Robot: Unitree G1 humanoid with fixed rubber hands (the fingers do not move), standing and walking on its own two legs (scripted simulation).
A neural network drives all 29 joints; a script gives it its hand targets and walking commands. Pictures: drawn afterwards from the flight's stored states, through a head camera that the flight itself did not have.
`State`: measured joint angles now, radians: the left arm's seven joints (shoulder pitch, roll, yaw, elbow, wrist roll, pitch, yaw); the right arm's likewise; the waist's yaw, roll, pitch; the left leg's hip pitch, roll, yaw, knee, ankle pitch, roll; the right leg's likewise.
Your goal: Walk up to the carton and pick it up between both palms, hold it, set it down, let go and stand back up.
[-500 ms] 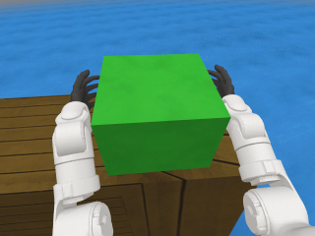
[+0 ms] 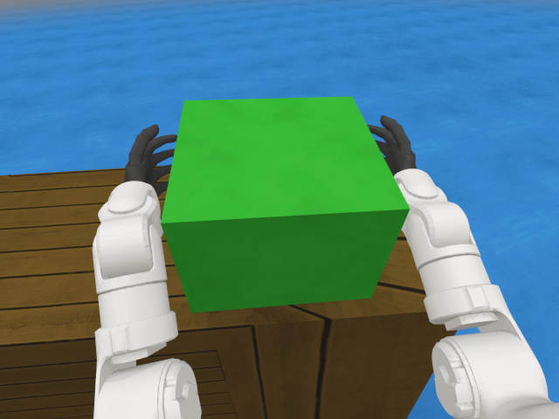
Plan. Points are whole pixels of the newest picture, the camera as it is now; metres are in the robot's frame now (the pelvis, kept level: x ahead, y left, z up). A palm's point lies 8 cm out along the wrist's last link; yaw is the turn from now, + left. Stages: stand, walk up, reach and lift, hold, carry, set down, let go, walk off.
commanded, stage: hold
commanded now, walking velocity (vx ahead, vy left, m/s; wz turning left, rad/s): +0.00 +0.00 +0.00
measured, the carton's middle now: (276, 198) +0.37 +0.00 +0.18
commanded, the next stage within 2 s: set down in 0.38 s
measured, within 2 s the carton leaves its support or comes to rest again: neither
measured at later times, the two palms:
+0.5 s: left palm (144, 187) +0.36 +0.17 +0.22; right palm (397, 175) +0.36 -0.17 +0.21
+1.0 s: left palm (150, 202) +0.38 +0.18 +0.18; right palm (379, 194) +0.39 -0.16 +0.15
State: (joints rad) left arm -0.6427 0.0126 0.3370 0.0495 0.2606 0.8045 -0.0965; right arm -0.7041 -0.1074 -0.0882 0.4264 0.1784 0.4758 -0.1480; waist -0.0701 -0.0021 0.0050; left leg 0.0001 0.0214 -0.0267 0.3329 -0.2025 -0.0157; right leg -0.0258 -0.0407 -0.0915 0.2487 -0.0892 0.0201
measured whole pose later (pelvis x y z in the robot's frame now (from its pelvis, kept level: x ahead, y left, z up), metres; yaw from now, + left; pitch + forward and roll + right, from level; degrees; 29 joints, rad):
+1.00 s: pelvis +0.02 +0.00 +0.00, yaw +1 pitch -8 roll -1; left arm -0.55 -0.01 0.28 0.13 0.24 0.50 -0.05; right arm -0.59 -0.08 -0.12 0.55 0.07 0.09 -0.09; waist -0.03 0.00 0.08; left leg 0.02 0.02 -0.05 0.35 -0.23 -0.02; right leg 0.01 -0.04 -0.11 0.26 -0.13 0.02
